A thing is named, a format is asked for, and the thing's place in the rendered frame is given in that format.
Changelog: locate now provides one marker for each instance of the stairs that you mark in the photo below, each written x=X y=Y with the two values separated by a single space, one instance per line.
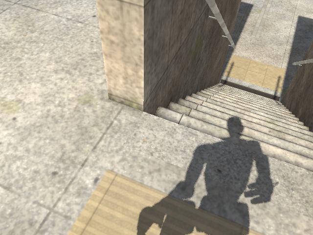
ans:
x=252 y=121

